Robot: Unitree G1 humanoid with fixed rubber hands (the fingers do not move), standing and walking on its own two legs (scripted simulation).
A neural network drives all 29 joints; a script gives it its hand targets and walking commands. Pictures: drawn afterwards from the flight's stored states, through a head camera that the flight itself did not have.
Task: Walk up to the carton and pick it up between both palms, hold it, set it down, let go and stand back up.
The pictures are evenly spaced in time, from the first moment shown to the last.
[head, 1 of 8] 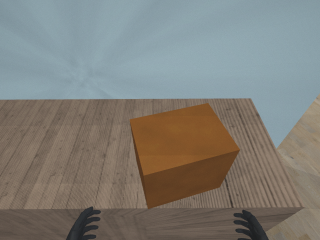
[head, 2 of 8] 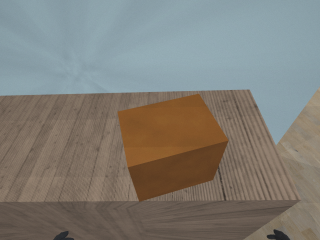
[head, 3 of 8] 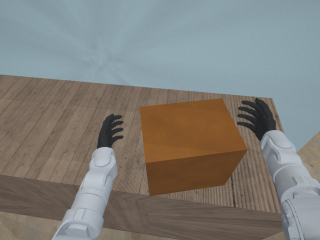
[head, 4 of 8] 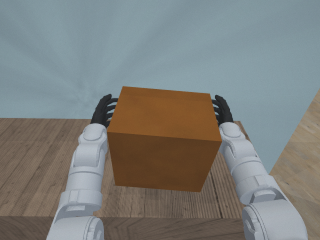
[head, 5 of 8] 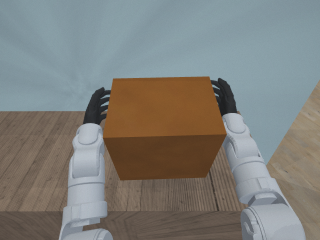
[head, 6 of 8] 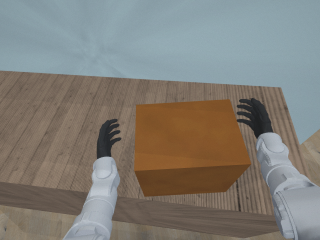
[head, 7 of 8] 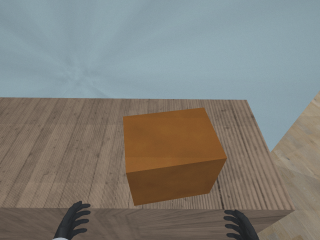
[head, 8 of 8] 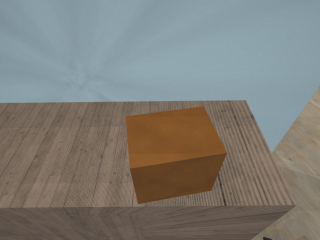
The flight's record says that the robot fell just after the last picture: no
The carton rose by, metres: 0.18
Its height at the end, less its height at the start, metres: +0.00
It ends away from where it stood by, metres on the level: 0.00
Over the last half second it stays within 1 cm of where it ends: yes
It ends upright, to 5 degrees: yes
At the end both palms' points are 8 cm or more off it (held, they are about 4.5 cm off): yes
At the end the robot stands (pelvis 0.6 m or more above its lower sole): yes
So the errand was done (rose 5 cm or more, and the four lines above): yes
